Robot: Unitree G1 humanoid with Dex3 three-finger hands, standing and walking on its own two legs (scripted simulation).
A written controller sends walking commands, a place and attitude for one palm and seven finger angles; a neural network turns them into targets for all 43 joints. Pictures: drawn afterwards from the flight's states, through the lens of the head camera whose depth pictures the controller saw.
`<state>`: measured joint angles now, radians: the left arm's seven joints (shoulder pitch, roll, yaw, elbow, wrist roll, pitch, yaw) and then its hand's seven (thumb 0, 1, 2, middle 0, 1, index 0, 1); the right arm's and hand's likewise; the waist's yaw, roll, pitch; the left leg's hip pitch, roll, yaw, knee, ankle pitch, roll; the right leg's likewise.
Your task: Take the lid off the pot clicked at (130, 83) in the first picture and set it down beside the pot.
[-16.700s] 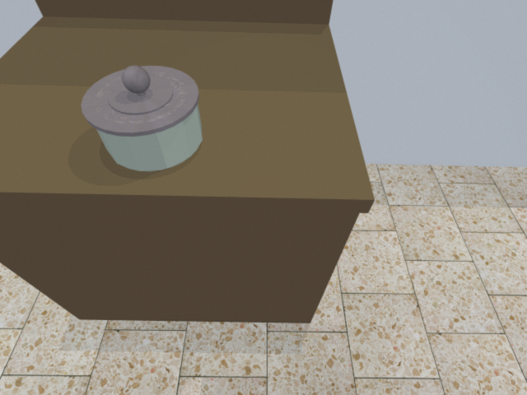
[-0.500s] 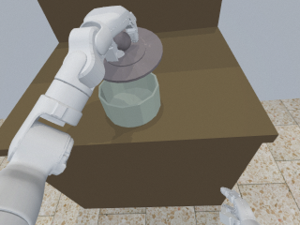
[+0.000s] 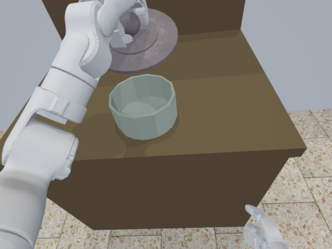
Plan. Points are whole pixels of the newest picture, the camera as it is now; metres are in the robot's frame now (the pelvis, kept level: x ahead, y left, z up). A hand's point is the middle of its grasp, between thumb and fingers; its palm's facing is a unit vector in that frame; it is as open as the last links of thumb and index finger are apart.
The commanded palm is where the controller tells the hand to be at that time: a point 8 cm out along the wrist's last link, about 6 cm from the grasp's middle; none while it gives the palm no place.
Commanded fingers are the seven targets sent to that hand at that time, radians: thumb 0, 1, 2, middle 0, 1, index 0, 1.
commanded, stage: lift the lid straight up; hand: left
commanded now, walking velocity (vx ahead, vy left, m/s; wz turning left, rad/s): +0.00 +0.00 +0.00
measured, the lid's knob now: (129, 23) +0.49 +0.07 +0.31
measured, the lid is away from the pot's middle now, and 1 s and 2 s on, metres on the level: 0.01 0.08 0.20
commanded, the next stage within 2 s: move the lid sideways beside the pot in 0.20 s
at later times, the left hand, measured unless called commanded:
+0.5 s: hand (114, 25) +0.46 +0.09 +0.32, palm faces +0.03 -0.07 -1.00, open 7.5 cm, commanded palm +0.42 +0.13 +0.39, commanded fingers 0.00 0.56 1.16 -1.13 -0.95 -0.92 -0.88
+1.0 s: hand (83, 31) +0.46 +0.16 +0.32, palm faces -0.01 -0.05 -1.00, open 7.5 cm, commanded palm +0.42 +0.18 +0.39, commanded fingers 0.00 0.56 1.16 -1.13 -0.95 -0.92 -0.88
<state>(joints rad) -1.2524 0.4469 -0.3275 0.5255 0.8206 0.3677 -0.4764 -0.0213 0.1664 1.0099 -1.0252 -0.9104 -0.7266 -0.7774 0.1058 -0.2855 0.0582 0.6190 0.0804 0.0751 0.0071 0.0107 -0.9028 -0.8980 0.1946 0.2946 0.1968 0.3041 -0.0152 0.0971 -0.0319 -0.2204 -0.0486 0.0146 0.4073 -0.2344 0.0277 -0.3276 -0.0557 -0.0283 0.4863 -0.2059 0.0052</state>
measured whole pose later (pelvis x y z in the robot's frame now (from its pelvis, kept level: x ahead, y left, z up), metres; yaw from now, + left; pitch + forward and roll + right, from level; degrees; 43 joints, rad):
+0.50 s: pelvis +0.01 +0.01 +0.00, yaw -1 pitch +3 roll +1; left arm -1.26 0.46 -0.28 0.55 0.84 0.38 -0.49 -0.02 0.17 1.01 -1.03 -0.91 -0.73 -0.78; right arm 0.12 -0.28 0.06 0.62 0.08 0.06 0.00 0.01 -0.90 -0.90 0.19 0.29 0.20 0.30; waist -0.02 0.10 -0.04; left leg -0.22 -0.05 0.03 0.39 -0.24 0.04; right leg -0.33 -0.06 -0.02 0.47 -0.20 0.01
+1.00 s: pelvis +0.01 +0.01 +0.00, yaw +0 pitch +4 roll +1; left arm -1.21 0.56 -0.26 0.51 0.87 0.39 -0.56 -0.02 0.17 1.01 -1.03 -0.92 -0.72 -0.78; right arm 0.13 -0.29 0.06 0.61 0.09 0.06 -0.01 0.01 -0.90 -0.90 0.20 0.29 0.20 0.30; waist -0.01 0.09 -0.03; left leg -0.22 -0.05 0.01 0.40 -0.24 0.04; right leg -0.32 -0.06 -0.03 0.45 -0.20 0.02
